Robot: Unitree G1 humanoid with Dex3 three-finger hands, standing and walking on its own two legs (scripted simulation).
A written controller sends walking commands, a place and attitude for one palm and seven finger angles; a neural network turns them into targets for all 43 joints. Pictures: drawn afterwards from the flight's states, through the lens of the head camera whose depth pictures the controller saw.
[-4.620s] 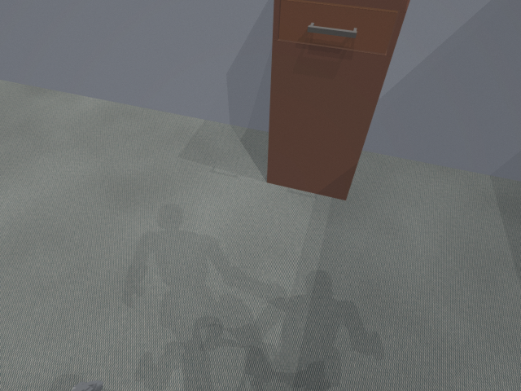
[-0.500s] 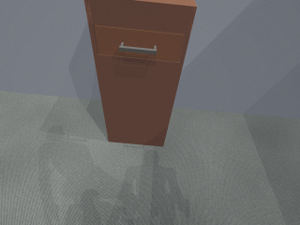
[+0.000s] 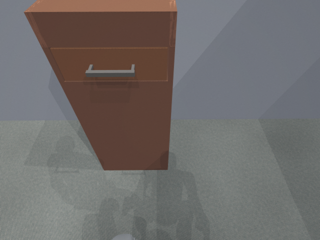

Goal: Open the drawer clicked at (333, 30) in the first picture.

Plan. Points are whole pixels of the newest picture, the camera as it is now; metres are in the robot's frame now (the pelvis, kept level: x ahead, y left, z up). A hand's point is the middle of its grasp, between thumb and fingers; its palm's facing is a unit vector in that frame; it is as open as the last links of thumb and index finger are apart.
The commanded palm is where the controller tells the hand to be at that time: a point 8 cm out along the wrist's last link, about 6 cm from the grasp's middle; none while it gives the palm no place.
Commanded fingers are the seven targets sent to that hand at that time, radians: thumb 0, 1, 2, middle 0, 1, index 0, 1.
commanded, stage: take the last steps up to it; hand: left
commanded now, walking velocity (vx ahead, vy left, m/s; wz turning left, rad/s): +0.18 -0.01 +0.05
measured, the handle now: (111, 70) +0.63 +0.19 +0.07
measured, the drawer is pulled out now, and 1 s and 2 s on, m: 0.00 0.00 0.00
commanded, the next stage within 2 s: come to a stop and stand still in 0.06 s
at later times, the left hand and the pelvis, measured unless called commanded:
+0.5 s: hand out of the picture +0.13 +0.19 -0.17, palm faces +0.04 -0.98 -0.21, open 7.4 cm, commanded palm none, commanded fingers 0.00 0.90 0.90 -0.20 -0.30 -0.20 -0.30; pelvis +0.11 +0.01 +0.00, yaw -1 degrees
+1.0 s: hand out of the picture +0.12 +0.16 -0.15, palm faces +0.08 -0.96 -0.26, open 7.3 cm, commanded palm none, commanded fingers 0.00 0.90 0.90 -0.20 -0.30 -0.20 -0.30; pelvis +0.08 -0.04 +0.01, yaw +0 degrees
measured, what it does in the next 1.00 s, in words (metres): steps on the spot: left foot, then right foot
